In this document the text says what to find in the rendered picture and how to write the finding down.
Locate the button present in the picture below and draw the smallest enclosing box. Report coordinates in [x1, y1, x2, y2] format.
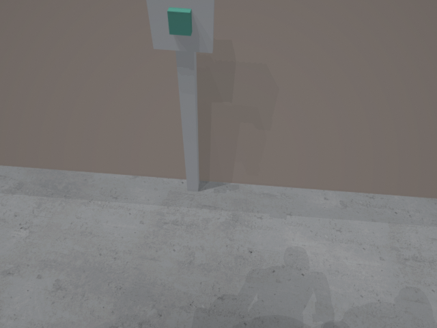
[167, 8, 192, 36]

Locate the panel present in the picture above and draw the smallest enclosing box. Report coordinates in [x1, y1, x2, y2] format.
[146, 0, 214, 192]

